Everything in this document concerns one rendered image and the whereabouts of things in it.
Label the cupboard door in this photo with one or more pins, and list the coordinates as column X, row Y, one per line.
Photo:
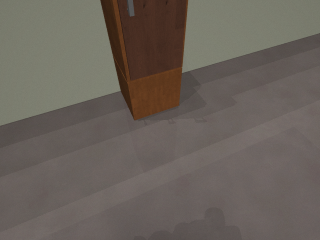
column 153, row 37

